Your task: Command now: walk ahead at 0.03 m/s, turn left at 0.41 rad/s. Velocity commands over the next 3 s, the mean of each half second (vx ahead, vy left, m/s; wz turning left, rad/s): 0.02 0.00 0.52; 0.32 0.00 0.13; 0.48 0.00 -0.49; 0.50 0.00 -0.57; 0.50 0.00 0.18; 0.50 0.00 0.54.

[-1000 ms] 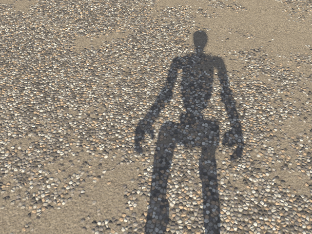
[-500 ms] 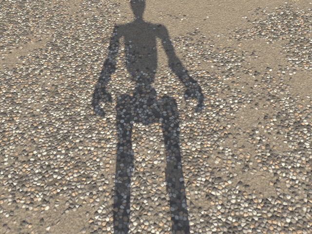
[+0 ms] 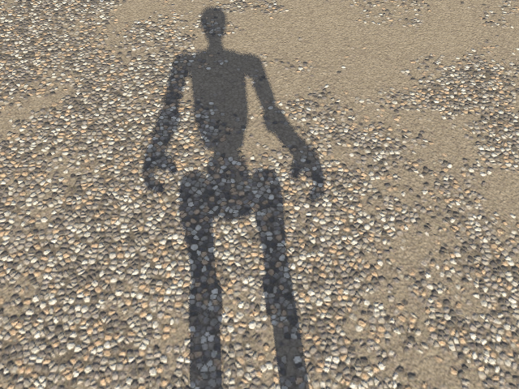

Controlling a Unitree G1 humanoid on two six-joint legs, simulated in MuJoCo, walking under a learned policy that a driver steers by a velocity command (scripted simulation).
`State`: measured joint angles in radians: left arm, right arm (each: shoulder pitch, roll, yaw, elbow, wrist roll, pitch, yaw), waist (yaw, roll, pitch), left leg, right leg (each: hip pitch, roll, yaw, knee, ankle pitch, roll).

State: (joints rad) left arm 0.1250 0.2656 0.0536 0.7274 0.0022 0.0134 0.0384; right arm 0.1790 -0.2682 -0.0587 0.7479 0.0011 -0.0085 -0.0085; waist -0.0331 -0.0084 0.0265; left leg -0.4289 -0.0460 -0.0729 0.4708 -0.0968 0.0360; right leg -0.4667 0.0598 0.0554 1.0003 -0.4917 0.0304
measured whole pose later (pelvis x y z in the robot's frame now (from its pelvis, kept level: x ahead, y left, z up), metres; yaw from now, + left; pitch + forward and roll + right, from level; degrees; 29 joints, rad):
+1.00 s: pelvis +0.11 +0.07 +0.00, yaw +20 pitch +3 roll +0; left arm 0.16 0.27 0.06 0.74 -0.02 -0.06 -0.05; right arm 0.37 -0.25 -0.05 0.76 0.00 -0.08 -0.01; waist -0.05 -0.04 0.01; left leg 0.11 -0.04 0.12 0.18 -0.33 0.05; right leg -0.72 -0.06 0.01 0.71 0.07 -0.01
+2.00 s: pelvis +0.64 +0.17 +0.00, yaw -15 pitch +1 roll +2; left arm 0.10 0.28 0.06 0.62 -0.02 -0.02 -0.04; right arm 0.36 -0.29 -0.07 0.81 0.00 -0.08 -0.01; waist -0.10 -0.04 0.04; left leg 0.02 0.01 0.19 0.27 -0.30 -0.01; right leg -0.68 -0.09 0.03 0.76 -0.04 -0.01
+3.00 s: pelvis +1.18 +0.10 +0.01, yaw +12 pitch +2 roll -1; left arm 0.04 0.28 0.05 0.69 0.01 -0.09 0.00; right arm 0.33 -0.28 -0.07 0.72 0.02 -0.05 -0.01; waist -0.07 -0.03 0.04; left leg -0.15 -0.11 -0.13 0.36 -0.23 0.09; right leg -0.65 -0.07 0.11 0.65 0.00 0.07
